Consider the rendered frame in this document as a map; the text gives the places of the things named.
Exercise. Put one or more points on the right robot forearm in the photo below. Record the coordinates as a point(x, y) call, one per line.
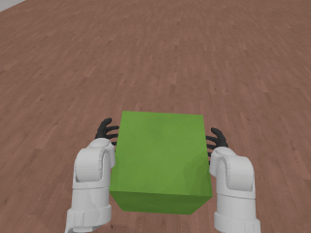
point(236, 192)

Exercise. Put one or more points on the robot left hand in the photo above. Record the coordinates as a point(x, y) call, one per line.
point(102, 131)

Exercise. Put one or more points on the carton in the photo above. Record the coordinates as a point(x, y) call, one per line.
point(162, 164)

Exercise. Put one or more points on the robot right hand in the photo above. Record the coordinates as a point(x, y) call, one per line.
point(220, 141)

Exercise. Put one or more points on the left robot forearm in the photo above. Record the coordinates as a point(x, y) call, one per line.
point(90, 206)

